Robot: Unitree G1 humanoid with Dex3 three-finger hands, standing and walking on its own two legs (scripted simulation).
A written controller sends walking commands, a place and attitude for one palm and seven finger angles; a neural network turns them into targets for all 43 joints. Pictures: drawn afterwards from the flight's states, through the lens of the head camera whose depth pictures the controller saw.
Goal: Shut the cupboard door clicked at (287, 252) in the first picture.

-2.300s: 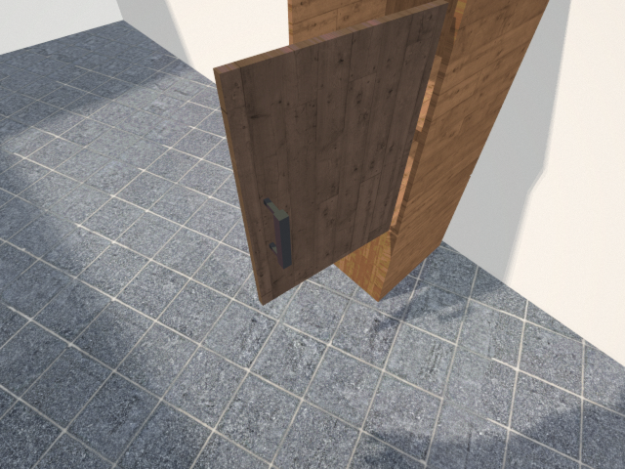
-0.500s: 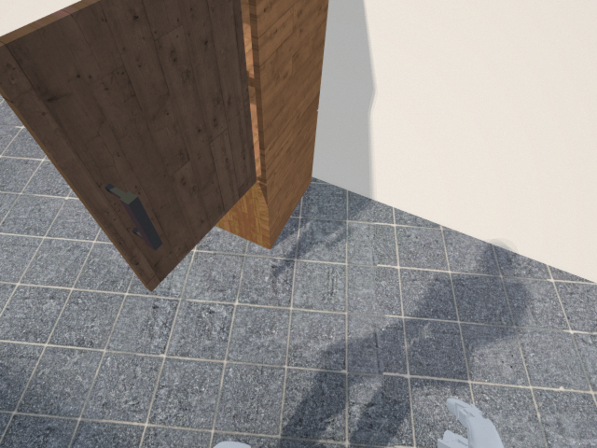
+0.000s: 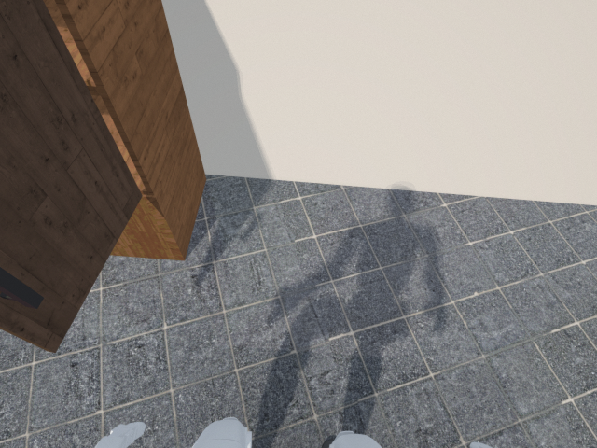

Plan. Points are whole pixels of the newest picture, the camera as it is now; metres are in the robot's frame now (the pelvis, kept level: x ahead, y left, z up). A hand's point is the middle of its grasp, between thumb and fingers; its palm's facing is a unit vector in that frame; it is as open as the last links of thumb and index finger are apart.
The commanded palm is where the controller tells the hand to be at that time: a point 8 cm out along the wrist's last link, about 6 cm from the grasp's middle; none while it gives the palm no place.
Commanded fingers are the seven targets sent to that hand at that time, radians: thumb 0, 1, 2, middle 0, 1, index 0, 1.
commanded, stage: walk to a spot facing it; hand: left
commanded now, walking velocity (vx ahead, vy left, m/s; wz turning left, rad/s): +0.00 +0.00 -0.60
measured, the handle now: out of the picture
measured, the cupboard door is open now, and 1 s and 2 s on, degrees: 83 83 83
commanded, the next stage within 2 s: turn to face it in 1.52 s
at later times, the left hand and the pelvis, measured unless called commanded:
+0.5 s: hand (201, 413) +0.17 +0.15 -0.15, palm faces -0.29 -0.93 -0.24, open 7.4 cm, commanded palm none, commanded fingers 0.00 0.90 0.90 -0.20 -0.30 -0.20 -0.30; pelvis +0.04 -0.03 +0.01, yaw -18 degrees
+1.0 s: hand (323, 264) +0.43 -0.03 -0.15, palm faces -0.63 -0.75 -0.21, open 7.4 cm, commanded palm none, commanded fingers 0.00 0.90 0.90 -0.20 -0.30 -0.20 -0.30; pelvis +0.19 -0.11 +0.00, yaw -35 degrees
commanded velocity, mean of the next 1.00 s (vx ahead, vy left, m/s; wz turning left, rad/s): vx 0.26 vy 0.00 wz -0.54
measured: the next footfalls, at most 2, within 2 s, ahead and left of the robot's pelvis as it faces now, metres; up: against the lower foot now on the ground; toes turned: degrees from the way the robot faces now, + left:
left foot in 0.06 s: +0.06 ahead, +0.14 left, +0.00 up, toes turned +2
right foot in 0.34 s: +0.01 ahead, -0.14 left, +0.00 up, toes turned -17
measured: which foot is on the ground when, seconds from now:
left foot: up 0.00-0.04, down 0.06-0.34, up 0.36-0.62, down 0.64-1.00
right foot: down 0.00-0.04, up 0.06-0.32, down 0.34-0.64, up 0.66-1.00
